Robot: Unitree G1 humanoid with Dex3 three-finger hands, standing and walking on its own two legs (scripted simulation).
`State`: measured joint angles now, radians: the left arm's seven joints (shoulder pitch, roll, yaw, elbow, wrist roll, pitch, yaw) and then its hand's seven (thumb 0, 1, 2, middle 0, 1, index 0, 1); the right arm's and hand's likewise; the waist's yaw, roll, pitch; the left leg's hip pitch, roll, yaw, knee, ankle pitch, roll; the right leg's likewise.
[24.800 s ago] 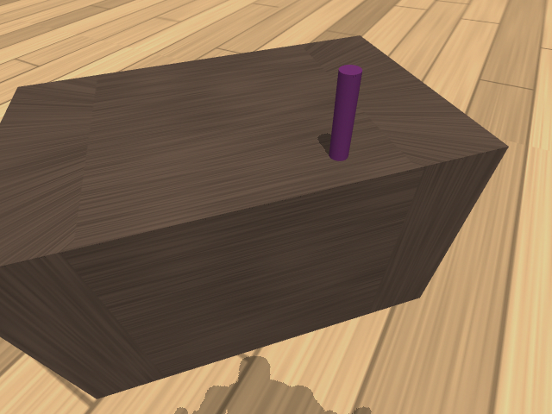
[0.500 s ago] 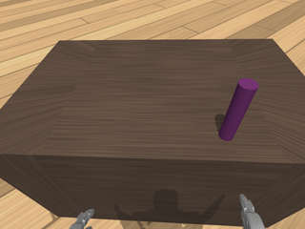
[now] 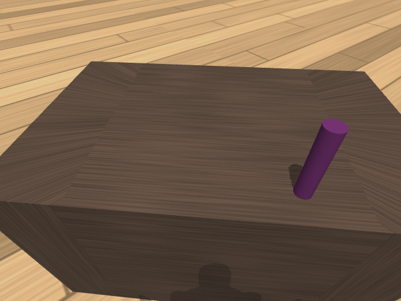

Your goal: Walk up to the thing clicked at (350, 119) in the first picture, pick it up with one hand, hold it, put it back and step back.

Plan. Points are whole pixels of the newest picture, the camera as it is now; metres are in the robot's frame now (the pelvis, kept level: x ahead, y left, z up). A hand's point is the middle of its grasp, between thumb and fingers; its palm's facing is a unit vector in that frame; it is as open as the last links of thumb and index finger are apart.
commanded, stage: home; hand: right
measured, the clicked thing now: (316, 163) +0.42 -0.22 +0.08
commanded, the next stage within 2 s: stand in 1.56 s
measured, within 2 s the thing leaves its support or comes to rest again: neither
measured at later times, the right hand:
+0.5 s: hand out of the picture +0.04 -0.26 -0.15, palm faces -0.08 +0.93 -0.35, open 17.3 cm
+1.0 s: hand out of the picture +0.05 -0.27 -0.15, palm faces -0.09 +0.93 -0.36, open 17.4 cm
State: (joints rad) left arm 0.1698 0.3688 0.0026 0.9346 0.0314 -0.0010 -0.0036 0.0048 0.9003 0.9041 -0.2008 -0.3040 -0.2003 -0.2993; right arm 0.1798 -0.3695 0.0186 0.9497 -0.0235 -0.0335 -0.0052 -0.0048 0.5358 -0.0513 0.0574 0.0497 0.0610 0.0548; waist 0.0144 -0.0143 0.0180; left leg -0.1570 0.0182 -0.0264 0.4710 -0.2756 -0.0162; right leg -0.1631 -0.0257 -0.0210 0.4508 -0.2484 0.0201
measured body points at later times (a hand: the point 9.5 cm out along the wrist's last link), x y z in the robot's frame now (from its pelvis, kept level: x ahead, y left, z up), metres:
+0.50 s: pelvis -0.03 -0.01 +0.01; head -0.04 +0.00 +0.46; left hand +0.03 +0.30 -0.13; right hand +0.04 -0.31 -0.12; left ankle -0.01 +0.13 -0.74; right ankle +0.00 -0.13 -0.74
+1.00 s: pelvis -0.02 -0.01 +0.01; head -0.01 -0.01 +0.46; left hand +0.04 +0.30 -0.13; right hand +0.06 -0.31 -0.12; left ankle -0.01 +0.13 -0.74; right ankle +0.00 -0.13 -0.74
